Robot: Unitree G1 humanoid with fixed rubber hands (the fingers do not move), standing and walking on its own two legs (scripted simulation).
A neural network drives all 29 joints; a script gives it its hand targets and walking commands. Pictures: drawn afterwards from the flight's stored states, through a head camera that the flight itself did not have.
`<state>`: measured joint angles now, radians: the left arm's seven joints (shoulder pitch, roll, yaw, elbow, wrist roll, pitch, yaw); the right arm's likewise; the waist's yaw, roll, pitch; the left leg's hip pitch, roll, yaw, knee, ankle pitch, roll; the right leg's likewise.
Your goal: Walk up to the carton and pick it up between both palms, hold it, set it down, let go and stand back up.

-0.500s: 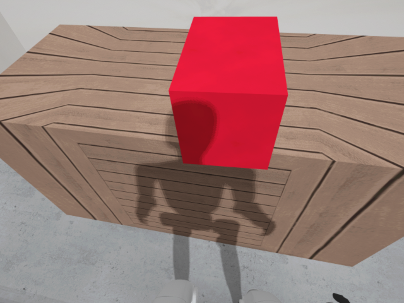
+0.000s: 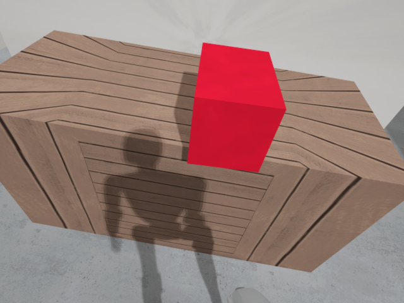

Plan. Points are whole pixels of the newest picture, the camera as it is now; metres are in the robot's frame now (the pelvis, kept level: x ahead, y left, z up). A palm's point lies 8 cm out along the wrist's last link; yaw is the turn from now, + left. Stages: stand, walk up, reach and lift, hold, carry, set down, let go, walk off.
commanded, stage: walk up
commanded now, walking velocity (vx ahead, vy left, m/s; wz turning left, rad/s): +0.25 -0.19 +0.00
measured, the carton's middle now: (229, 105) +0.61 -0.09 +0.06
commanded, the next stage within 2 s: none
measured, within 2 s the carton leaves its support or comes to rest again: neither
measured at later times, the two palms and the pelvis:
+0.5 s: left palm (143, 299) +0.18 +0.12 -0.13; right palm out of the picture +0.04 -0.33 -0.19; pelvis +0.11 -0.11 -0.02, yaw -1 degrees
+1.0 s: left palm out of the picture +0.08 +0.19 -0.17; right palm out of the picture +0.13 -0.29 -0.16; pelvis +0.08 -0.05 -0.02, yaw +0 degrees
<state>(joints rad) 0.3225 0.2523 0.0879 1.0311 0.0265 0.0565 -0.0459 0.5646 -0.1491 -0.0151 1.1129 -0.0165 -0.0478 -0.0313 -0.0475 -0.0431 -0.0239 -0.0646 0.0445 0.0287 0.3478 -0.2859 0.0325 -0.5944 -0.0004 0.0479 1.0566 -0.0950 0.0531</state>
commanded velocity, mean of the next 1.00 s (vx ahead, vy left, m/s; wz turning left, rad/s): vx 0.07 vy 0.04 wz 0.00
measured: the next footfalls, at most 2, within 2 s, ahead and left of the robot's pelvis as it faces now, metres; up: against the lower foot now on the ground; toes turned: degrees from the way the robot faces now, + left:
right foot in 0.32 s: +0.19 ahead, -0.19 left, +0.00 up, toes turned -8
left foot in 0.98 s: +0.08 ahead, +0.07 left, +0.00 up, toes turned +2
